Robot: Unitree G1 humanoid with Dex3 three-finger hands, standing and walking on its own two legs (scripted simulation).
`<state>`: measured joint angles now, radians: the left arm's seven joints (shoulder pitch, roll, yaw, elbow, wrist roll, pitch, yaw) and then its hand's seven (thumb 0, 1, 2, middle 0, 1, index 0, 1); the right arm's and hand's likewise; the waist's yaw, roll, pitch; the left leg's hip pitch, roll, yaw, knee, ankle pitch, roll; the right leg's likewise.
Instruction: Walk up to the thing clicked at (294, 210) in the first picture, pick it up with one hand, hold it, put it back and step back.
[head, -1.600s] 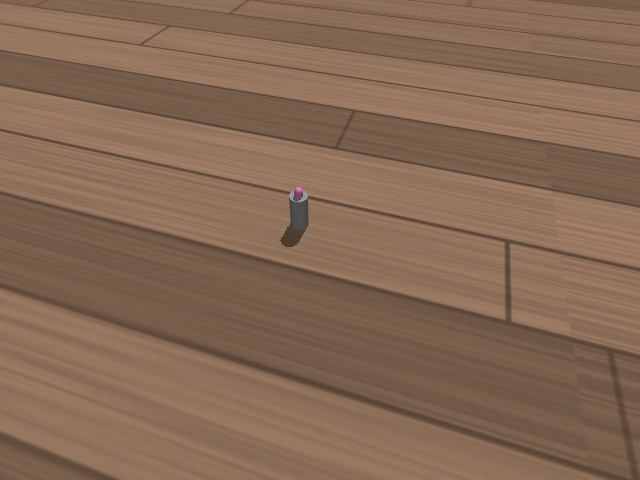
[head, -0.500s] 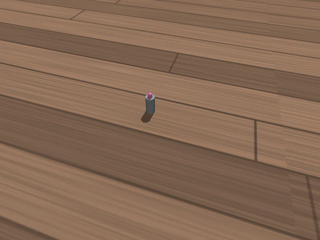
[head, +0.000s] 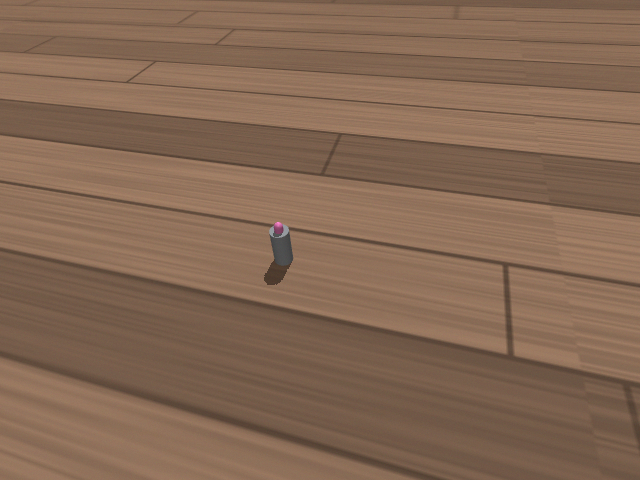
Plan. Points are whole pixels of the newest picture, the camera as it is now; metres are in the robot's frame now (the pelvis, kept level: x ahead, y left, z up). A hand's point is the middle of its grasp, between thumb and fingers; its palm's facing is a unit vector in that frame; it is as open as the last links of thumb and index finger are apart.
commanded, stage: walk up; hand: left
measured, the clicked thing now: (280, 241) +1.14 +0.24 -0.66
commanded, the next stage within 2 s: none
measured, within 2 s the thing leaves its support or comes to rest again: neither
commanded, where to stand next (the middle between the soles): +0.79 +0.05 m, yaw -2 degrees
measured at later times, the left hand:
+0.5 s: hand (138, 394) +0.29 +0.33 -0.14, palm faces -0.07 -0.94 -0.35, open 7.4 cm
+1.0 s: hand (185, 291) +0.48 +0.29 -0.12, palm faces -0.04 -0.92 -0.39, open 7.4 cm
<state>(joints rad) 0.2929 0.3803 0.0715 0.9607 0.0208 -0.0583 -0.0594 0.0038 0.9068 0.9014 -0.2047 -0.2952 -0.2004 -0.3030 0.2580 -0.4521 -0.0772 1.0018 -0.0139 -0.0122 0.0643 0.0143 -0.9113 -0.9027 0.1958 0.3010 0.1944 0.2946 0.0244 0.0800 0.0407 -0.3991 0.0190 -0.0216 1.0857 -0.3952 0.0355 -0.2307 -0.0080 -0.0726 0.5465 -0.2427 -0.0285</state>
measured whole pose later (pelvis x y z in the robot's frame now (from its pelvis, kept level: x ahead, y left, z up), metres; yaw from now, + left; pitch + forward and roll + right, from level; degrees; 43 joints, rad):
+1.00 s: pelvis +0.42 +0.02 +0.01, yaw -3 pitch -3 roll +0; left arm 0.33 0.38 0.04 0.85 0.00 -0.09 -0.04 0.00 0.90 0.90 -0.21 -0.30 -0.20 -0.30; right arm 0.28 -0.44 -0.06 0.85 -0.01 -0.03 0.07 0.01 -0.91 -0.90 0.20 0.30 0.20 0.30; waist 0.02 0.07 0.08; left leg -0.51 0.09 -0.03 0.96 -0.29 0.01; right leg -0.20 -0.02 -0.07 0.48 -0.23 -0.02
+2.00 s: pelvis +0.72 +0.04 +0.00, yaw -4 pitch -3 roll +1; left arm 0.22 0.35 0.02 0.85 0.01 -0.04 -0.01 0.00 0.90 0.90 -0.21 -0.30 -0.20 -0.30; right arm 0.28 -0.42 -0.03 0.89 0.00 -0.03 0.01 0.01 -0.91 -0.90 0.20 0.30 0.20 0.30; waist 0.01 0.04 0.11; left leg -0.44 0.05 -0.02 0.80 -0.31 -0.02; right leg -0.26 -0.01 -0.06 0.54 -0.23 -0.04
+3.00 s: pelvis +0.74 +0.06 +0.01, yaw -2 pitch -2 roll -1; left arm 0.07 0.35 0.00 1.14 0.00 -0.01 0.00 0.00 0.91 0.90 -0.20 -0.30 -0.20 -0.30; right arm 0.09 -0.35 -0.01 1.16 -0.01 0.00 0.02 0.01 -0.91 -0.90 0.20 0.30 0.20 0.30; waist -0.02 -0.01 0.05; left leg -0.23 0.02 0.02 0.37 -0.11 0.00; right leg -0.07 -0.02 -0.02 0.32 -0.23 0.03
